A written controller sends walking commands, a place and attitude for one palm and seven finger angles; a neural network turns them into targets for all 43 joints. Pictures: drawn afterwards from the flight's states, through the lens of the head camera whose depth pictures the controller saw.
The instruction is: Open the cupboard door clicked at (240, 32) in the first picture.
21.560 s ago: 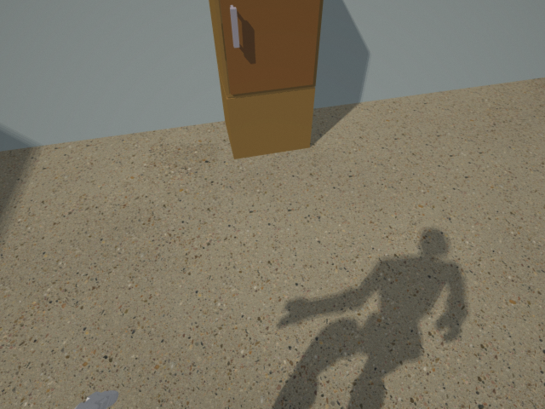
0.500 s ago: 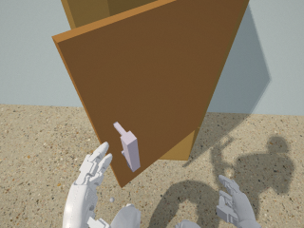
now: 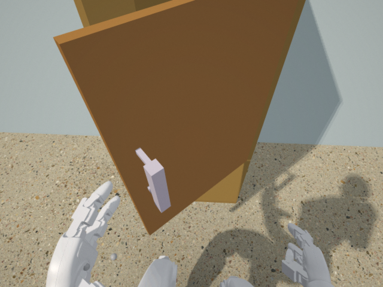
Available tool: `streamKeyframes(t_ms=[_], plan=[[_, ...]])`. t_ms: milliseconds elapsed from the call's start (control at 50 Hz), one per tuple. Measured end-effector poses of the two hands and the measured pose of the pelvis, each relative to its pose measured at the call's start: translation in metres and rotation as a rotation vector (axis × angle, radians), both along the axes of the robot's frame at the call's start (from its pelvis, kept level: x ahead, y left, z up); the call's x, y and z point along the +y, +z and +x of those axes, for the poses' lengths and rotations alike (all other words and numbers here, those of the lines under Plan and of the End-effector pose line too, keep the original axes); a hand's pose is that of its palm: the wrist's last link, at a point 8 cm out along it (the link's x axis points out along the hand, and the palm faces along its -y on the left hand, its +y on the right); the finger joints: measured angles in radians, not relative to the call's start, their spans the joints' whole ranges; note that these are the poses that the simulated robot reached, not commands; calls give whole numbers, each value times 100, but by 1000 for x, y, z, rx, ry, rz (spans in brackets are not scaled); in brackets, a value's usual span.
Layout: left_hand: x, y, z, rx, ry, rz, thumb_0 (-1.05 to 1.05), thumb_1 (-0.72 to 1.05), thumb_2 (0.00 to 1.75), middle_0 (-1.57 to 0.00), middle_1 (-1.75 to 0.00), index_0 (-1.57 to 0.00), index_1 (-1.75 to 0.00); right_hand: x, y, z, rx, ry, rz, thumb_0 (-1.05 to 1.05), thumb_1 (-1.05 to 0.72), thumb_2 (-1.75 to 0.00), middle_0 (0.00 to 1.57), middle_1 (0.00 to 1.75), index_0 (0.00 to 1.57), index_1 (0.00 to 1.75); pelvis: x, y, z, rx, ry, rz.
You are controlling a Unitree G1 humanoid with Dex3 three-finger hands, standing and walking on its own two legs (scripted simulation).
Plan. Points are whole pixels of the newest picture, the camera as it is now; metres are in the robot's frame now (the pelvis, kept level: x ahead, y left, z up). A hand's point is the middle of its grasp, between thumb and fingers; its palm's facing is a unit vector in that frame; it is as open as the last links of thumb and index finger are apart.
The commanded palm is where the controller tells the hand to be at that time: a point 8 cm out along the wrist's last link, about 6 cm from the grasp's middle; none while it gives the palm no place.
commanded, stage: draw the hand back to the body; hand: left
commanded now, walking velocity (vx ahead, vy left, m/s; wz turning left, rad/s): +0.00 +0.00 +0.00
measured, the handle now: (152, 181) +0.30 +0.10 +0.08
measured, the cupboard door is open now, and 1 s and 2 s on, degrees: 42 42 42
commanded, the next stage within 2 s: step back with the hand held close in 1.50 s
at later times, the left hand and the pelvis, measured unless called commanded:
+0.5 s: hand (52, 229) +0.18 +0.20 +0.16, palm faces +0.06 -0.98 -0.20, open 15.9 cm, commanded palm +0.14 +0.26 +0.18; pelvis +0.02 +0.02 +0.05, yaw +0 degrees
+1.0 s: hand out of the picture +0.23 +0.27 +0.25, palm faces +0.37 -0.84 -0.41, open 10.5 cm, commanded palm +0.18 +0.32 +0.27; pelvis +0.04 +0.03 +0.10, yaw -1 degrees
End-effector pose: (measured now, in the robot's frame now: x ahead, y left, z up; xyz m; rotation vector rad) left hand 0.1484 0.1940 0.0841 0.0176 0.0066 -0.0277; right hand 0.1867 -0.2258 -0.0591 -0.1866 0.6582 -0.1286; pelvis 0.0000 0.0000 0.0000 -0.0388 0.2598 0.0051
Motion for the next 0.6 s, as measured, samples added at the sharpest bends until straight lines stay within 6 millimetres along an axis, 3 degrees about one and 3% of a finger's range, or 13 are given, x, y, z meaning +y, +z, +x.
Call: streamKeyframes(t_ms=[180, 340, 440, 600], plan=[[21, 45, 5, -20, 28, 56, -1, -50, 30, -15, -30, -15, -30, 10, 21, -9, 0, -46, 43, 2, -91, -90, 20, 30, 20, 30, 5, 23, 7, -55, -2, -2], [39, 56, 1, 17, 27, 43, -1, -50, 30, -15, -30, -15, -30, 13, 46, -4, -37, -30, 10, 2, -91, -90, 20, 30, 20, 30, 12, 39, 12, -87, 6, -7], [51, 77, 4, -41, 19, 64, -1, -47, 31, -15, -30, -15, -30, 16, 59, 3, -73, -15, -2, 2, -91, -90, 20, 30, 20, 30, 16, 45, 14, -106, 12, -13], [71, 104, 6, 68, 213, 281, -1, -28, 39, -16, -30, -16, -30, 34, 79, 12, -79, -30, 2, 2, -91, -90, 20, 30, 20, 30, 25, 67, 22, -150, -3, -4]])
